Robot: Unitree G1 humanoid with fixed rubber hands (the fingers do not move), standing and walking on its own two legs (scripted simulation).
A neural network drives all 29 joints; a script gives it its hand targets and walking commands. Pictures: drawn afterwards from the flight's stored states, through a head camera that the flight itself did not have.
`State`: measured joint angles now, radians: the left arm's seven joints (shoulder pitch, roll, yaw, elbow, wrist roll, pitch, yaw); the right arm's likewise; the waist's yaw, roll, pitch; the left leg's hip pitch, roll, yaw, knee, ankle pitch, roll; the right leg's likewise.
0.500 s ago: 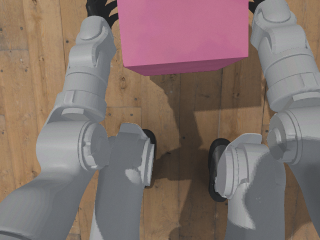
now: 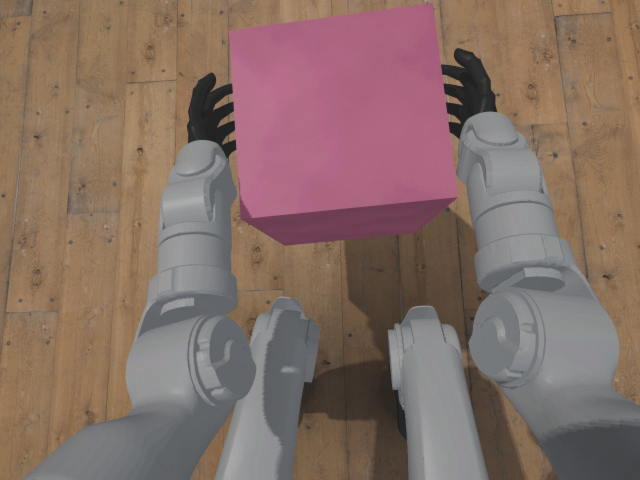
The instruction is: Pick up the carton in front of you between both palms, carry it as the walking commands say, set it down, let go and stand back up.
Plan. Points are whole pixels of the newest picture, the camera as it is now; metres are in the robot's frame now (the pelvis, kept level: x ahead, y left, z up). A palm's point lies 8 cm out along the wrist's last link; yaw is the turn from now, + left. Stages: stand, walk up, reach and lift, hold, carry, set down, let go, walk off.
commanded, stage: reach and lift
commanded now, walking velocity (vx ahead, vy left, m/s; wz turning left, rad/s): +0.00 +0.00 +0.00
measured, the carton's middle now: (341, 152) +0.51 +0.02 -0.13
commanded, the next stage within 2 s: none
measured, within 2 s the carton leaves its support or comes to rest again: neither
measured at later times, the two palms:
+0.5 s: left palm (148, 105) +0.46 +0.17 +0.09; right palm (554, 88) +0.48 -0.13 +0.08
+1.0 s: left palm out of the picture +0.42 +0.16 +0.24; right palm out of the picture +0.43 -0.14 +0.24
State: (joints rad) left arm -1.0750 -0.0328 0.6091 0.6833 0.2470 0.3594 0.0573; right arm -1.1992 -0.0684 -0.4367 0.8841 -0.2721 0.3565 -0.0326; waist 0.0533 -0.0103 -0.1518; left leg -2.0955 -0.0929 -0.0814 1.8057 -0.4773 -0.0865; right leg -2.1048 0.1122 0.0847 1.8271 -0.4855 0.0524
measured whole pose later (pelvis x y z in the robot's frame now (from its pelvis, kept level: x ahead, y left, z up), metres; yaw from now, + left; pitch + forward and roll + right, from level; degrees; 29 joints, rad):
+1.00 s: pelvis +0.10 +0.00 +0.26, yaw -1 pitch +18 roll +0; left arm -0.38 -0.16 0.36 0.52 0.22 0.34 0.03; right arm -0.39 0.13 -0.32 0.55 -0.22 0.35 -0.03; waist 0.02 0.00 -0.19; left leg -0.79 -0.06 -0.13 0.82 -0.35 -0.03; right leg -0.78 0.07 0.13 0.83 -0.36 0.02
